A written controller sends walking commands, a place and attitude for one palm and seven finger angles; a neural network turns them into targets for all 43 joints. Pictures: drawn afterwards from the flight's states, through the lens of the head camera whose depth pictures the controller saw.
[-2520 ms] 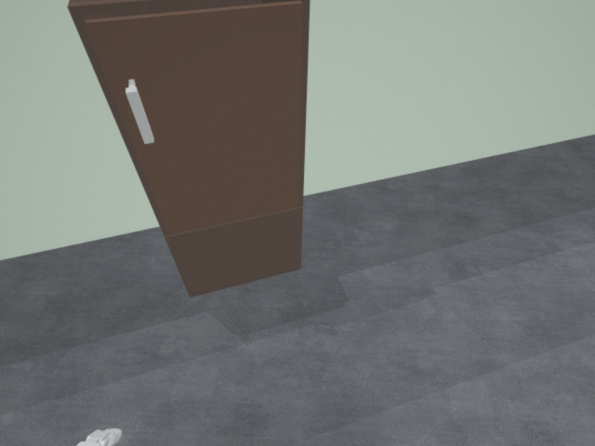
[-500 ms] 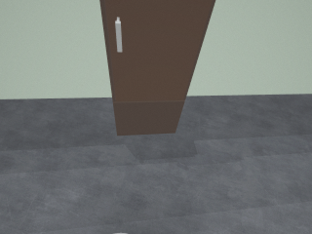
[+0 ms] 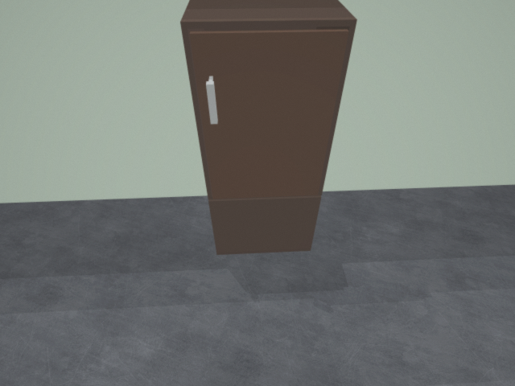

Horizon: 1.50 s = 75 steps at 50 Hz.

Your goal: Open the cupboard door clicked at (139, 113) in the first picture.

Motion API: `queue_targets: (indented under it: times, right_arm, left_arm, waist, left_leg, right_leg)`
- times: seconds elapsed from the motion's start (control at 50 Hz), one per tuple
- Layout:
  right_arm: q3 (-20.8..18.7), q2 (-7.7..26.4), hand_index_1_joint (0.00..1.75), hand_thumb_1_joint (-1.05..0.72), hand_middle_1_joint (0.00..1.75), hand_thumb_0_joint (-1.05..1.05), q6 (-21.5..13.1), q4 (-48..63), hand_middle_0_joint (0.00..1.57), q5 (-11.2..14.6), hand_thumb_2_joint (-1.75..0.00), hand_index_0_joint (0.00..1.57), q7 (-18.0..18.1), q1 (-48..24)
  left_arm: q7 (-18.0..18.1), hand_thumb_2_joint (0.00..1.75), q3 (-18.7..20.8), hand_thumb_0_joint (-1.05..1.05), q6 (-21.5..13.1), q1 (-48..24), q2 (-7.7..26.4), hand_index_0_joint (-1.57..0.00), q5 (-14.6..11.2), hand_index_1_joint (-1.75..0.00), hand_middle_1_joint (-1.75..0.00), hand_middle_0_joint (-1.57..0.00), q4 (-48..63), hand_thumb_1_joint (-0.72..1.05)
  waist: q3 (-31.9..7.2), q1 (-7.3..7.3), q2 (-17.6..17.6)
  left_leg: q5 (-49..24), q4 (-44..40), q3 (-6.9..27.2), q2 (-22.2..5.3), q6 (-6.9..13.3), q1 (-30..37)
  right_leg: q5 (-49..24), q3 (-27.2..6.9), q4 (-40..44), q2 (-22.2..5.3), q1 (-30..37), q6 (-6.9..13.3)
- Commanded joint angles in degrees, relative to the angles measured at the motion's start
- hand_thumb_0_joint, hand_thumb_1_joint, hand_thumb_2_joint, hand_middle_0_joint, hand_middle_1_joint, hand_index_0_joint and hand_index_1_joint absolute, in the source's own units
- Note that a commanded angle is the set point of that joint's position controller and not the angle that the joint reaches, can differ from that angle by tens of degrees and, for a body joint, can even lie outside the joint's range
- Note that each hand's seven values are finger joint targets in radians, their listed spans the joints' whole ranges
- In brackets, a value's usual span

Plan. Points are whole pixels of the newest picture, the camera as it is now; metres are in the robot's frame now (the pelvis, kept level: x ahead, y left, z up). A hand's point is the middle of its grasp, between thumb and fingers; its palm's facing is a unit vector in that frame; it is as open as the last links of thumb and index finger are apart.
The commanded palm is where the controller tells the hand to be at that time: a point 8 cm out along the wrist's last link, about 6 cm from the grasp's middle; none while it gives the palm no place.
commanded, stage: take the last steps up to it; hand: left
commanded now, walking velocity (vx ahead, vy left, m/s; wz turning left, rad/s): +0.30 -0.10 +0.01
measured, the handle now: (212, 100) +0.83 +0.17 +0.06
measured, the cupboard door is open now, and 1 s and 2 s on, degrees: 0 0 0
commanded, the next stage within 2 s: come to a stop and stand still in 0.70 s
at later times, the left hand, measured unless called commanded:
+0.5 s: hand out of the picture -0.03 +0.11 -0.17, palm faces +0.19 -0.98 -0.10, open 7.4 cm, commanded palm none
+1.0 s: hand (207, 274) +0.41 +0.14 -0.17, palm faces +0.01 -0.97 -0.23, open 7.3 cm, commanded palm none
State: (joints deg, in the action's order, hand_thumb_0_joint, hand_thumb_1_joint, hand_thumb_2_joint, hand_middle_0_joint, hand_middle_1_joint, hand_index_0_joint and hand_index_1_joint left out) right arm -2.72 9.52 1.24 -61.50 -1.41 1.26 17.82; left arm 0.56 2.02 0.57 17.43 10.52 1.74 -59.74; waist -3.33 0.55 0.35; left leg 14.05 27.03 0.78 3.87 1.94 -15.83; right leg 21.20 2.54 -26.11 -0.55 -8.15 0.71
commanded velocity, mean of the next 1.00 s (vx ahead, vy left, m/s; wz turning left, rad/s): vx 0.11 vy -0.03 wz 0.00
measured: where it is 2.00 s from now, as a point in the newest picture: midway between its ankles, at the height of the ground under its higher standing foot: outside the picture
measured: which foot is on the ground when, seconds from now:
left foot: down 0.00-0.00, up 0.02-0.46, down 0.48-0.92, up 0.94-1.00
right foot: down 0.00-0.50, up 0.52-0.90, down 0.92-1.00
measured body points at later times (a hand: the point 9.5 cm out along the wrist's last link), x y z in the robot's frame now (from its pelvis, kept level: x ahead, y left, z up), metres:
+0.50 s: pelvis +0.14 +0.01 -0.02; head +0.17 +0.02 +0.43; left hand -0.04 +0.16 -0.16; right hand +0.24 -0.20 -0.17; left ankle +0.19 +0.11 -0.74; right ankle -0.03 -0.09 -0.73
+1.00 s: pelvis +0.30 -0.04 -0.02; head +0.33 -0.06 +0.43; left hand +0.41 +0.19 -0.15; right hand +0.26 -0.27 -0.18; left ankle +0.20 +0.09 -0.70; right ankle +0.39 -0.16 -0.74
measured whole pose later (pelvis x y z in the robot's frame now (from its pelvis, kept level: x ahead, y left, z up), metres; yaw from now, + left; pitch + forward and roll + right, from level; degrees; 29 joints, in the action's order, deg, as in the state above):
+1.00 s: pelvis +0.30 -0.04 -0.02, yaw +2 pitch -2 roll +0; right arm -3.1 9.6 0.9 -63.6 -0.3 2.1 19.5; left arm 0.7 2.1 -2.0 6.7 9.0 1.5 -56.7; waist 5.1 2.6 -2.2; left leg 33.3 50.3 -2.8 -3.4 -1.5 -12.2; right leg 10.9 7.3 -35.3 -5.1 -22.5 0.8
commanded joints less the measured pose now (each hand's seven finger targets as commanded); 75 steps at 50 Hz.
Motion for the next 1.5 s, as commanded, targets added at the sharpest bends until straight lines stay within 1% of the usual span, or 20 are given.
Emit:
queue_targets:
  times: [0.0,0.1,0.34,0.42,0.44,0.48,0.5,0.56,0.62,0.84,0.86,0.9,0.94,1.1,1.22,1.26,1.28,1.3,1.36,1.48]
  right_arm:
    - [-1.5,5.7,0.3,-0.9,0.3,0.0,-1.4,6.3,0.2,-0.5,-0.9,0.2,-0.8,-5.8]
    - [-2.1,3.8,0.3,-0.9,0.3,0.0,-0.9,2.7,0.2,-0.6,-0.9,0.2,-1.9,-1.2]
    - [-0.6,-0.5,0.3,-0.9,0.3,0.0,-3.1,6.1,0.2,-0.2,-0.9,0.2,-1.8,-14.8]
    - [-0.6,0.2,0.3,-0.9,0.3,0.0,-4.4,2.3,0.2,0.0,-0.9,0.2,-0.5,-4.1]
    - [-1.2,2.3,0.3,-0.9,0.3,0.0,-4.7,-0.3,0.2,0.0,-0.9,0.2,0.2,4.2]
    - [-3.4,12.9,0.3,-0.9,0.3,0.0,-4.9,-3.1,0.2,-0.3,-0.9,0.2,1.3,16.6]
    - [-3.3,12.6,0.3,-0.9,0.3,0.0,-4.4,-2.9,0.2,0.5,-0.9,0.2,1.4,14.5]
    - [-0.7,3.9,0.3,-0.9,0.3,0.0,-5.6,-1.1,0.2,0.4,-0.9,0.2,1.6,3.7]
    - [-0.5,1.7,0.3,-0.9,0.3,0.0,-6.2,0.4,0.2,0.1,-0.9,0.2,1.2,1.7]
    - [-1.2,6.8,0.3,-0.9,0.3,0.0,-4.0,1.0,0.2,-0.4,-0.9,0.2,0.7,1.6]
    - [-0.9,6.0,0.3,-0.9,0.3,0.0,-4.0,0.8,0.2,0.0,-0.9,0.2,0.6,2.3]
    - [-0.7,3.0,0.3,-0.9,0.3,0.0,-2.8,1.0,0.2,1.6,-0.9,0.2,0.5,8.9]
    - [-1.5,3.0,0.3,-0.9,0.3,0.0,-1.2,1.2,0.2,1.5,-0.9,0.2,1.1,6.8]
    - [-2.2,3.4,0.3,-0.9,0.3,0.0,3.1,4.1,0.2,0.3,-0.9,0.2,-0.5,1.4]
    - [-1.9,2.9,0.3,-0.9,0.3,0.0,1.0,4.6,0.2,0.4,-0.9,0.2,-1.0,5.2]
    - [-1.8,5.1,0.3,-0.9,0.3,0.0,-0.1,3.8,0.2,0.4,-0.9,0.2,-0.7,9.5]
    - [-2.7,9.8,0.3,-0.9,0.3,0.0,-0.8,5.2,0.2,-0.2,-0.9,0.2,-0.4,7.0]
    - [-2.6,12.2,0.3,-0.9,0.3,0.0,-0.7,8.1,0.2,-0.6,-0.9,0.2,0.2,0.8]
    - [-1.1,9.1,0.3,-0.9,0.3,0.0,-1.5,9.0,0.2,-0.8,-0.9,0.2,1.2,-8.1]
    - [-1.2,7.5,0.3,-0.9,0.3,0.0,-2.8,5.0,0.2,0.2,-0.9,0.2,2.4,2.6]
  left_arm:
    - [1.2,0.9,1.4,0.0,-1.0,10.1,8.8,-0.2,-0.3,-0.3,-0.3,-0.2,0.4,0.9]
    - [0.9,0.9,0.2,0.0,-4.0,8.5,2.5,-0.2,-0.7,-0.3,-0.3,-0.2,-1.2,0.9]
    - [1.7,0.9,0.1,0.0,-4.6,21.8,0.7,-0.2,0.3,-0.3,-0.3,-0.2,-8.7,0.9]
    - [1.4,0.9,0.4,0.0,-4.6,18.6,1.9,-0.2,-0.3,-0.3,-0.3,-0.2,-8.7,0.9]
    - [1.3,0.9,0.5,0.0,-4.8,17.7,2.0,-0.2,-0.7,-0.3,-0.3,-0.2,-8.5,0.9]
    - [0.4,0.9,-0.4,0.0,-4.7,17.6,-2.5,-0.2,-1.6,-0.3,-0.3,-0.2,-5.1,0.9]
    - [0.8,0.9,0.4,0.0,-4.0,13.5,0.2,-0.2,-0.9,-0.3,-0.3,-0.2,-4.1,0.9]
    - [-0.5,0.9,1.2,0.0,-2.7,7.9,-1.4,-0.2,0.0,-0.3,-0.3,-0.2,-3.2,0.9]
    - [-1.0,0.9,1.5,0.0,-0.9,11.1,-3.8,-0.2,0.4,-0.3,-0.3,-0.2,-3.0,0.9]
    - [-1.0,0.9,1.4,0.0,-1.8,0.6,1.1,-0.2,-0.2,-0.3,-0.3,-0.2,2.2,0.9]
    - [-0.5,0.9,1.8,0.0,-2.6,4.6,4.1,-0.2,-0.1,-0.3,-0.3,-0.2,1.0,0.9]
    - [0.7,0.9,3.0,0.0,-3.2,6.6,12.9,-0.2,-0.3,-0.3,-0.3,-0.2,1.1,0.9]
    - [1.3,0.9,3.3,0.0,-2.2,3.5,12.3,-0.2,-0.4,-0.3,-0.3,-0.2,2.2,0.9]
    - [2.9,0.9,3.6,0.0,0.2,-8.6,10.4,-0.2,0.0,-0.3,-0.3,-0.2,7.5,0.9]
    - [2.0,0.9,3.9,0.0,1.3,-10.7,10.8,-0.2,0.8,-0.3,-0.3,-0.2,9.0,0.9]
    - [1.5,0.9,3.0,0.0,2.3,-9.7,7.6,-0.2,0.0,-0.3,-0.3,-0.2,9.0,0.9]
    - [1.3,0.9,2.2,0.0,2.7,-7.7,3.0,-0.2,-0.9,-0.3,-0.3,-0.2,9.5,0.9]
    - [1.5,0.9,2.2,0.0,3.1,-8.3,3.3,-0.2,-0.8,-0.3,-0.3,-0.2,9.4,0.9]
    - [0.1,0.9,3.5,0.0,3.0,-2.4,5.6,-0.2,0.1,-0.3,-0.3,-0.2,4.9,0.9]
    - [-0.5,0.9,2.7,0.0,1.9,0.2,5.4,-0.2,0.1,-0.3,-0.3,-0.2,2.1,0.9]
  waist:
    - [16.2,-2.82,9.7]
    - [15.2,0.92,3.0]
    - [12.4,-4.42,6.4]
    - [6.1,1.21,7.0]
    - [0.7,4.9,6.1]
    - [-8.5,7.07,-11.7]
    - [-5.6,6.13,-4.1]
    - [9.8,1.31,-2.6]
    - [8.8,-1.58,-6.4]
    - [7.1,-2.24,-7.0]
    - [3.5,-4.25,-1.4]
    - [-8.9,-2.42,14.2]
    - [-5.0,-2.83,10.9]
    - [-1.6,-0.56,8.6]
    - [-1.1,1.18,11.8]
    - [1.1,3.2,0.4]
    - [5.8,3.09,-19.3]
    - [11.4,2.02,-20.2]
    - [10.7,-2.82,-12.0]
    - [6.1,0.87,-5.1]
  left_leg:
    - [12.4,24.7,-0.3,-4.1,-1.1,-25.3]
    - [-1.7,36.4,-1.7,-8.0,-2.5,-22.1]
    - [3.2,18.5,-8.1,-8.4,-1.6,-23.0]
    - [-0.5,5.5,-13.6,-2.5,0.9,-1.7]
    - [-6.6,1.9,-10.8,-4.5,2.4,11.9]
    - [-20.7,-4.7,24.6,-32.7,13.6,34.6]
    - [-18.0,-8.9,24.8,-34.3,14.9,28.0]
    - [-17.5,-13.5,9.9,-26.6,9.0,6.9]
    - [-18.1,-13.8,-1.8,-21.3,6.5,0.5]
    - [-25.9,-1.3,-6.1,-16.9,2.6,5.2]
    - [-22.3,4.6,-6.9,-14.2,0.1,3.8]
    - [20.3,22.4,-6.6,-6.0,-3.5,-1.3]
    - [23.3,33.1,-3.3,-5.4,-3.3,-5.4]
    - [12.7,39.8,0.3,-5.4,-4.8,-7.1]
    - [9.8,16.7,-3.5,-5.5,-2.9,2.9]
    - [7.8,-2.5,0.7,-7.2,-2.5,9.4]
    - [20.8,-15.0,19.2,-19.1,-0.2,0.7]
    - [27.9,-22.7,25.6,-24.6,2.5,-13.8]
    - [24.2,-20.6,16.9,-18.8,1.6,-13.5]
    - [3.8,-17.0,10.9,-18.7,1.3,10.2]
  right_leg:
    - [24.8,-27.1,25.0,-20.9,-2.4,8.2]
    - [5.0,-12.4,21.5,-12.4,-4.3,6.4]
    - [-32.8,-9.0,11.9,-12.4,10.9,9.2]
    - [-56.2,-2.7,-2.9,-8.4,8.1,6.7]
    - [-53.2,-1.8,-12.8,-7.4,2.4,4.9]
    - [7.4,1.4,-43.4,1.9,-25.0,0.7]
    - [9.1,-3.5,-49.1,-0.7,-25.5,2.0]
    - [-1.0,-3.3,-47.4,-6.0,-24.9,0.2]
    - [-5.3,-1.7,-40.4,-6.4,-20.3,-1.1]
    - [-17.0,4.4,-3.7,-3.0,-6.2,-1.5]
    - [-29.7,2.7,1.3,-4.4,1.4,-1.9]
    - [-70.0,-14.0,-1.4,-23.8,13.0,7.5]
    - [-74.7,-11.4,-1.3,-24.2,9.7,11.0]
    - [-37.0,-6.3,5.3,-21.2,-7.9,8.9]
    - [-2.7,-7.2,7.8,-17.4,-14.9,5.8]
    - [8.4,-3.0,-4.4,-10.5,-23.0,1.1]
    - [10.8,1.5,-19.0,-2.1,-28.6,-2.4]
    - [7.9,-4.0,-24.9,-0.8,-24.0,-2.5]
    - [-2.7,-7.4,-35.8,-0.1,-21.0,-2.5]
    - [-6.7,-7.0,-33.9,-0.2,-27.5,-4.1]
